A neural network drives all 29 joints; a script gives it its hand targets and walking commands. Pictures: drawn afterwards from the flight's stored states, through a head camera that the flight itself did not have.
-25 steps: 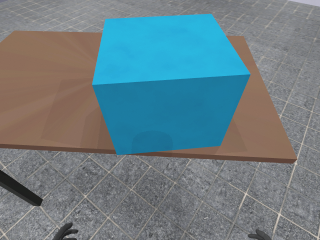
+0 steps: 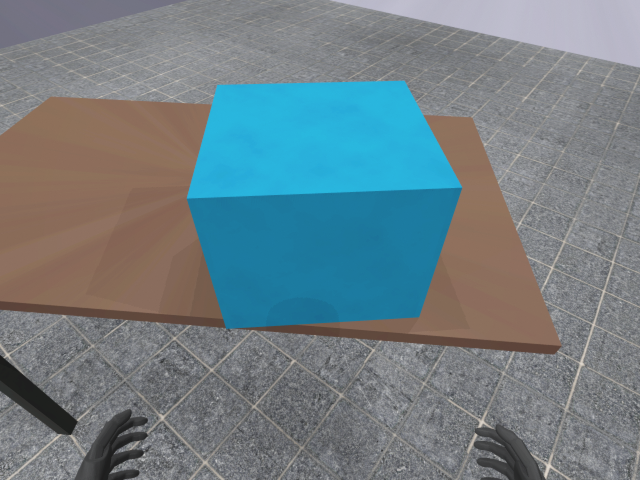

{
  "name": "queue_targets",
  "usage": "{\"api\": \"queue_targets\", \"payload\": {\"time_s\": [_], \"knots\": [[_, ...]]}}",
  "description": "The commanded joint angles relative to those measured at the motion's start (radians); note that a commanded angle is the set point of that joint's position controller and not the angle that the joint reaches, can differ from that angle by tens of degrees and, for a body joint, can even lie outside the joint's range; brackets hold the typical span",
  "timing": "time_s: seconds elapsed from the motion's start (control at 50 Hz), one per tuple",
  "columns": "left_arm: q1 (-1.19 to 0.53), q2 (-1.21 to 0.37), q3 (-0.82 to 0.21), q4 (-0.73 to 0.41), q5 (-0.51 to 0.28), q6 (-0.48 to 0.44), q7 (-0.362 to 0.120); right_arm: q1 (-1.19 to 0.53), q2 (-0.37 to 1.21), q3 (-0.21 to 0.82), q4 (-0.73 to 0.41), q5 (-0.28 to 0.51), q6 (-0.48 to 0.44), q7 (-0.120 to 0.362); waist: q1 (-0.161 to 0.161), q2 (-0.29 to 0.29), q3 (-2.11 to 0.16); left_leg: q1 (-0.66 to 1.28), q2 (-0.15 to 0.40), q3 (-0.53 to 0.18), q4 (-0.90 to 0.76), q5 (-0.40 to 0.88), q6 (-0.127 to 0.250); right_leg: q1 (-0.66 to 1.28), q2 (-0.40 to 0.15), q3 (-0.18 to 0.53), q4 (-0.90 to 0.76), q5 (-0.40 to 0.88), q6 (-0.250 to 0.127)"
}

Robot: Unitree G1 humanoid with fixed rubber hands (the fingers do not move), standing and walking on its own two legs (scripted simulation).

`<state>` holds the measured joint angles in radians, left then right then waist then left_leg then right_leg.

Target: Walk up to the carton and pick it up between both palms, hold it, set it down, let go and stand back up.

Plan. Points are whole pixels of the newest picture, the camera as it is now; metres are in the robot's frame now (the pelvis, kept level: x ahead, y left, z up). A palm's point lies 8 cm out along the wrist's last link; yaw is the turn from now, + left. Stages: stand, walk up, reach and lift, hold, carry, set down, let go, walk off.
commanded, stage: reach and lift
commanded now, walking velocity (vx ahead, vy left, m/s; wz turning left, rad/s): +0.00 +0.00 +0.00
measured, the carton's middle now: (318, 200) +0.49 +0.05 +0.10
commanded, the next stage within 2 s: none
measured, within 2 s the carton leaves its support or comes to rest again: neither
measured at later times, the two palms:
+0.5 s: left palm (84, 414) +0.19 +0.29 +0.02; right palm (535, 432) +0.21 -0.21 +0.02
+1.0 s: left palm (98, 350) +0.24 +0.28 +0.08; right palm (559, 363) +0.26 -0.23 +0.08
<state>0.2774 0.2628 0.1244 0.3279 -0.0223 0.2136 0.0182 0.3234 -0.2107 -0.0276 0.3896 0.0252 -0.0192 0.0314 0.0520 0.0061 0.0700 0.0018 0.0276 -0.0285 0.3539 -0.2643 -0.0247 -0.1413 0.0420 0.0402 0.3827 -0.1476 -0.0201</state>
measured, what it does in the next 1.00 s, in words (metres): stands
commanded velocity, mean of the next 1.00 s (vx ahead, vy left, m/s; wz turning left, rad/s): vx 0.00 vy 0.00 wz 0.00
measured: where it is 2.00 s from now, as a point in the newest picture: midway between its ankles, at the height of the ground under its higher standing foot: outside the picture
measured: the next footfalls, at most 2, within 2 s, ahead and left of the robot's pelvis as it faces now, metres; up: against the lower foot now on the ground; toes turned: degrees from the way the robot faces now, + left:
none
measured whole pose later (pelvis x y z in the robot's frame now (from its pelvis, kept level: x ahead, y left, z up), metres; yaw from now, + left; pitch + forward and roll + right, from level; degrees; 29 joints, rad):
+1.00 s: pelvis +0.01 +0.03 +0.01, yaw -2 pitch -1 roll +0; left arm 0.13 0.24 0.14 -0.14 -0.20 0.35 0.11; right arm 0.13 -0.52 -0.07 0.06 0.44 0.14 0.17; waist 0.06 -0.01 0.01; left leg -0.04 0.01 0.01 0.29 -0.23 0.00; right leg -0.16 0.02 0.08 0.26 -0.08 0.01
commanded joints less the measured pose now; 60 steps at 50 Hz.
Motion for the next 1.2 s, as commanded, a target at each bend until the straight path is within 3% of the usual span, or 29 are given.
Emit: {"api": "queue_targets", "payload": {"time_s": [0.0,0.1,0.24,0.34,0.5,0.64,0.78,1.02,1.18], "knots": [[-0.096,0.153,0.034,-0.198,-0.049,-0.066,0.003,-0.051,-0.119,-0.067,-0.204,0.012,-0.036,-0.013,-0.019,-0.033,-0.03,-0.46,-0.006,0.157,-0.156,0.007,0.062,0.397,-0.027,0.014,-0.032,-0.047,0.038],[-0.052,0.175,0.044,-0.242,-0.094,-0.08,0.006,-0.027,-0.116,-0.055,-0.281,0.046,-0.029,-0.013,0.001,-0.068,-0.051,-0.32,-0.037,0.143,-0.137,0.107,0.036,0.305,-0.043,0.015,-0.086,0.003,0.032],[-0.008,0.169,0.052,-0.364,-0.121,-0.099,0.015,0.018,-0.162,-0.05,-0.359,0.13,-0.028,0.007,0.012,0.003,-0.113,-0.216,-0.051,0.114,-0.114,0.294,-0.004,0.285,-0.037,0.016,-0.099,0.141,0.006],[-0.005,0.144,0.033,-0.464,-0.139,-0.098,0.034,0.01,-0.234,-0.086,-0.399,0.181,-0.028,0.038,0.005,0.051,-0.122,-0.186,-0.042,0.088,-0.104,0.369,-0.03,0.253,-0.018,0.007,-0.103,0.147,-0.025],[-0.003,0.09,0.004,-0.592,-0.165,-0.053,0.075,-0.03,-0.368,-0.144,-0.454,0.264,-0.002,0.099,-0.005,0.025,-0.129,-0.142,-0.023,0.05,-0.09,0.434,-0.054,0.21,0.011,-0.004,-0.113,0.173,-0.051],[-0.061,0.06,0.009,-0.627,-0.171,-0.02,0.092,-0.108,-0.447,-0.156,-0.487,0.337,0.028,0.142,0.009,-0.019,-0.12,-0.159,-0.02,0.04,-0.105,0.364,-0.041,0.196,0.007,0.012,-0.122,0.153,-0.055],[-0.168,0.058,0.026,-0.644,-0.165,0.004,0.106,-0.204,-0.483,-0.154,-0.477,0.394,0.051,0.16,0.013,-0.015,-0.146,-0.198,-0.025,0.046,-0.117,0.276,-0.026,0.2,-0.007,0.038,-0.119,0.132,-0.058],[-0.384,0.135,0.111,-0.681,-0.198,0.18,0.078,-0.435,-0.502,-0.146,-0.507,0.433,0.18,0.108,0.004,-0.03,-0.24,-0.226,-0.041,0.074,-0.127,0.204,-0.005,0.241,-0.025,0.062,-0.118,0.13,-0.044],[-0.511,0.172,0.149,-0.642,-0.229,0.3,0.054,-0.578,-0.512,-0.131,-0.496,0.448,0.286,0.074,-0.005,-0.04,-0.259,-0.234,-0.037,0.067,-0.127,0.19,0.0,0.248,-0.023,0.054,-0.116,0.122,-0.045]]}}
